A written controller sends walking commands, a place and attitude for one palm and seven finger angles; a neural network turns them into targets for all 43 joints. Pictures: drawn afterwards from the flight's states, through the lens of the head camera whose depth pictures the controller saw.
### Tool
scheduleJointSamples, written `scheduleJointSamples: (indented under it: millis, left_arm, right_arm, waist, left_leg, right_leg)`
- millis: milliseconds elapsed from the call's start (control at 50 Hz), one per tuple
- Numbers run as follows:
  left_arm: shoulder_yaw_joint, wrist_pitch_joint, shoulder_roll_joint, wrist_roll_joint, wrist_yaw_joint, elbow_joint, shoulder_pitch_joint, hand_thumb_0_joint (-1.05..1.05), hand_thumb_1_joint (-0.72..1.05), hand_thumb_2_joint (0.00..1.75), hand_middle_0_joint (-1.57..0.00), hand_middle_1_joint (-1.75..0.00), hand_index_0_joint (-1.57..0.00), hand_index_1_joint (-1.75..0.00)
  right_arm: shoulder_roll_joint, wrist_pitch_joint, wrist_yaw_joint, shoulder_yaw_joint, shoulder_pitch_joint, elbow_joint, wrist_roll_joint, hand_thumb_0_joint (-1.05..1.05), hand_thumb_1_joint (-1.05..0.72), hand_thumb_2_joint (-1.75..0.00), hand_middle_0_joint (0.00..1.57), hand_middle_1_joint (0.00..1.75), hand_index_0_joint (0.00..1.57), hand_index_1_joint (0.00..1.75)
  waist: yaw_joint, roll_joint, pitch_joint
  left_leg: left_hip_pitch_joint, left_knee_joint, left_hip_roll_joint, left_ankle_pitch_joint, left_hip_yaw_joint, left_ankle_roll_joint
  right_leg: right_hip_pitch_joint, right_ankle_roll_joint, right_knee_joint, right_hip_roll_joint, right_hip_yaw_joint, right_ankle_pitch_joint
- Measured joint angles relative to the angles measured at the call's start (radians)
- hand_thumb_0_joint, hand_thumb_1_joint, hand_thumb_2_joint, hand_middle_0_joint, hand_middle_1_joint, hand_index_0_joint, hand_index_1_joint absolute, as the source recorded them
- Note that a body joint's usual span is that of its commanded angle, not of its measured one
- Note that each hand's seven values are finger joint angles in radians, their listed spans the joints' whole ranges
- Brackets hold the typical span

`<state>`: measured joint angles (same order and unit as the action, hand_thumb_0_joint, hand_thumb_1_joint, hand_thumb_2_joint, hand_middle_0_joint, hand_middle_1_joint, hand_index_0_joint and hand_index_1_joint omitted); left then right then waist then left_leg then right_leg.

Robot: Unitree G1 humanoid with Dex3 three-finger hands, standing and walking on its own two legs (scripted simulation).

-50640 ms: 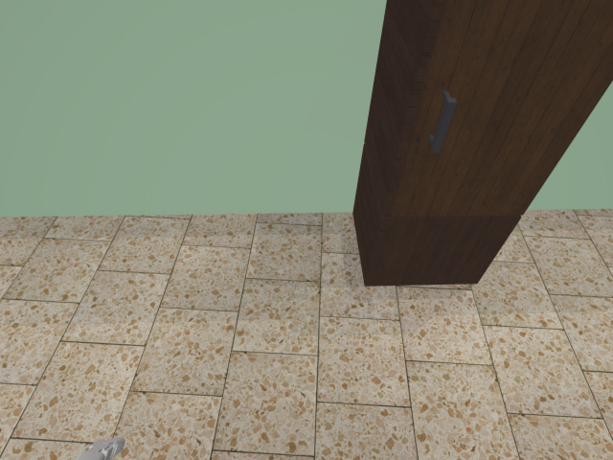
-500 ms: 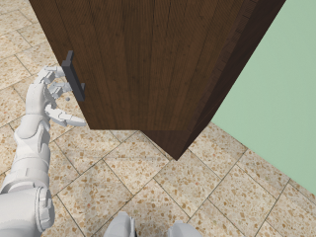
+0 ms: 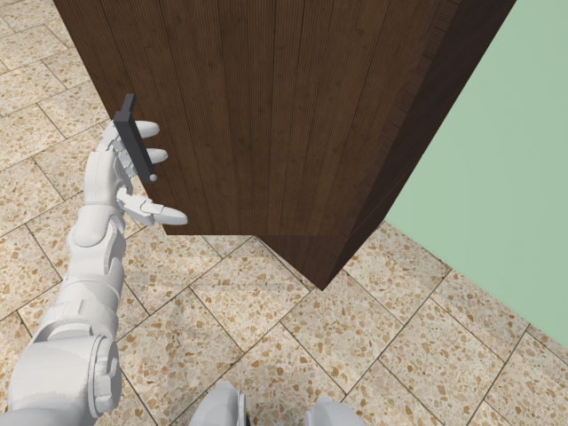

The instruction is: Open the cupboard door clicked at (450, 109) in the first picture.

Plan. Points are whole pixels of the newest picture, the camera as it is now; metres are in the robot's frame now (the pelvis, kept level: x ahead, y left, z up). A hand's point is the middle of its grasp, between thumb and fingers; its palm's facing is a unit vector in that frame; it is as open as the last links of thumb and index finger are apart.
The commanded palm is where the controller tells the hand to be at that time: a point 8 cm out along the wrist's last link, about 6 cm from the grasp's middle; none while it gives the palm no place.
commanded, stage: slide the fingers in behind the handle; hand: left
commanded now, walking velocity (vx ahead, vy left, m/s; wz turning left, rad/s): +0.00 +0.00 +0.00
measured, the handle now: (139, 141) +0.50 +0.21 +0.07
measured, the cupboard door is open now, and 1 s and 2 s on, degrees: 43 44 74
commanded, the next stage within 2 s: close the thumb around the handle in 0.30 s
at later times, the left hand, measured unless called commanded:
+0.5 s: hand (153, 178) +0.44 +0.19 +0.06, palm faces +0.03 -1.00 -0.02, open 13.9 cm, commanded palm +0.42 +0.23 +0.07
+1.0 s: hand (152, 178) +0.45 +0.19 +0.06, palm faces +0.03 -1.00 -0.01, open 6.0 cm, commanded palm +0.42 +0.22 +0.07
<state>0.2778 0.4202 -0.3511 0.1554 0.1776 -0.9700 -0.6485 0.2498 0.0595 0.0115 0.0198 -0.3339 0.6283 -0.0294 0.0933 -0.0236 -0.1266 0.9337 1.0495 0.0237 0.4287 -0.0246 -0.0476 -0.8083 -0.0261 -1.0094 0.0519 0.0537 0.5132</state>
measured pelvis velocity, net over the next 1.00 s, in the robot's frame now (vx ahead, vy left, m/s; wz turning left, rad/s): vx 0.00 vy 0.00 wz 0.00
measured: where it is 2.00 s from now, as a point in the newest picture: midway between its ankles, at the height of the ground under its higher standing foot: outside the picture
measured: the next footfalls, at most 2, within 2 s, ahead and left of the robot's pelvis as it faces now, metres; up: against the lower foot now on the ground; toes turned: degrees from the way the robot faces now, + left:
none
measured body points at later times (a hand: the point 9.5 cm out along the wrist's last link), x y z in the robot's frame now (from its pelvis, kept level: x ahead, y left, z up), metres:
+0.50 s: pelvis +0.00 -0.01 +0.00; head +0.10 +0.01 +0.44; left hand +0.44 +0.24 +0.06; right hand +0.06 -0.27 -0.11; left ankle +0.04 +0.09 -0.67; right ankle -0.02 -0.11 -0.67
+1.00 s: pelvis +0.00 +0.00 +0.00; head +0.10 +0.01 +0.44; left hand +0.44 +0.24 +0.06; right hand +0.06 -0.26 -0.12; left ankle +0.04 +0.09 -0.67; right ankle -0.02 -0.11 -0.67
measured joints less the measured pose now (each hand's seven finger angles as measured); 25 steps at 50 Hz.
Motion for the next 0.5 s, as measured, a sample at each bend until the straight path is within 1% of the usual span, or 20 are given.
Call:
scheduleJointSamples:
  millis: [100, 320, 440, 500]
  left_arm:
    - [0.001, 0.006, -0.008, -0.008, -0.003, -0.011, 0.003, -0.01, -0.5, 0.3, -0.29, -1.19, -0.27, -1.2]
    - [0.001, 0.008, -0.011, 0.009, 0.009, -0.004, 0.022, -0.01, -0.5, 0.3, -0.28, -1.19, -0.27, -1.2]
    - [0.009, 0.015, -0.017, 0.007, 0.026, -0.012, 0.019, -0.01, -0.5, 0.3, -0.29, -1.2, -0.27, -1.2]
    - [0.013, 0.014, -0.022, 0.007, 0.037, -0.02, 0.011, -0.01, -0.47, 0.31, -0.29, -1.2, -0.28, -1.2]
  right_arm:
    - [-0.001, 0.003, -0.002, 0.001, -0.004, 0.0, 0.0, 0.0, -0.9, -0.9, 0.21, 0.3, 0.21, 0.3]
    - [0.003, 0.004, 0.001, -0.003, -0.009, 0.005, -0.004, 0.01, -0.9, -0.9, 0.21, 0.3, 0.21, 0.3]
    - [0.006, 0.005, 0.006, -0.002, -0.002, 0.006, -0.005, 0.01, -0.9, -0.9, 0.21, 0.3, 0.21, 0.3]
    - [0.006, 0.005, 0.009, -0.001, 0.003, 0.004, -0.005, 0.01, -0.9, -0.9, 0.21, 0.3, 0.21, 0.3]
  waist:
    - [0.0, -0.002, 0.0]
    - [-0.002, -0.002, 0.0]
    - [-0.001, 0.002, 0.0]
    - [0.0, 0.005, 0.002]
  left_leg:
    - [-0.005, -0.001, 0.002, 0.002, -0.001, 0.002]
    - [-0.018, -0.009, 0.005, 0.003, 0.002, 0.008]
    - [-0.017, -0.007, 0.005, 0.004, 0.003, 0.01]
    - [-0.015, -0.006, 0.005, 0.004, 0.004, 0.01]
  right_leg:
    - [0.003, -0.002, -0.002, 0.002, -0.002, 0.002]
    - [0.016, -0.008, 0.007, 0.006, 0.0, 0.002]
    - [0.014, -0.009, 0.004, 0.006, 0.001, 0.005]
    - [0.013, -0.01, 0.003, 0.007, 0.002, 0.005]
